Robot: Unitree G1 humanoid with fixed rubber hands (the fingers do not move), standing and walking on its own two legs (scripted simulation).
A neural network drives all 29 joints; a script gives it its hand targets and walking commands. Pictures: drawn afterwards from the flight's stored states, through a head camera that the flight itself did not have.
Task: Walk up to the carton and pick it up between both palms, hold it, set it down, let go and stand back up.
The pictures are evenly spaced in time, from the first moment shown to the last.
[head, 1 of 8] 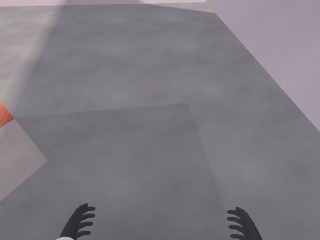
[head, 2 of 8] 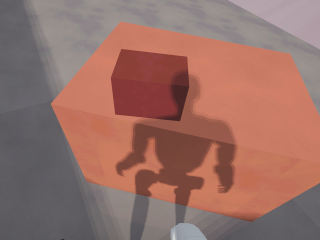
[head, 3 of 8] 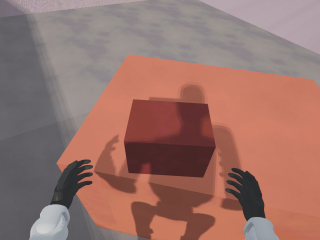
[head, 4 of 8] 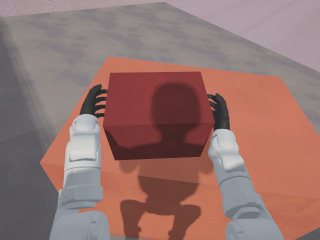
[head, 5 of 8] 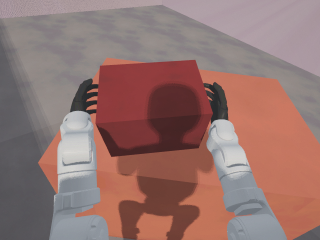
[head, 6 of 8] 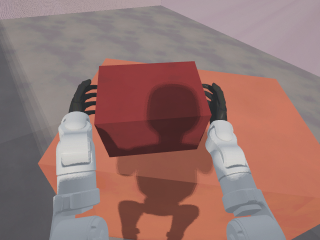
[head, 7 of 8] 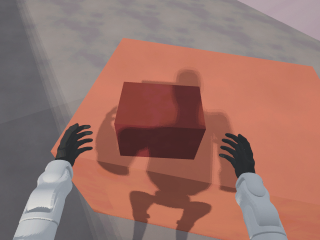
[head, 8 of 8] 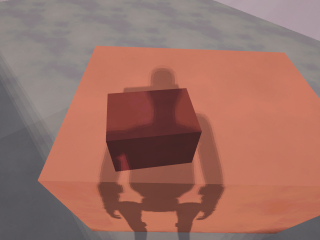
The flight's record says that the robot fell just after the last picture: no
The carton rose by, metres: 0.16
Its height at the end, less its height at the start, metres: +0.00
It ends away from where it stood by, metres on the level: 0.03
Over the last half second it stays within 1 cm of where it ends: yes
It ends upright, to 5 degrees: yes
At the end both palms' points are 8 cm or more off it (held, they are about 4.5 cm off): yes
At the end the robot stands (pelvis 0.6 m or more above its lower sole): yes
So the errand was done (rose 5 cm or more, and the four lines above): yes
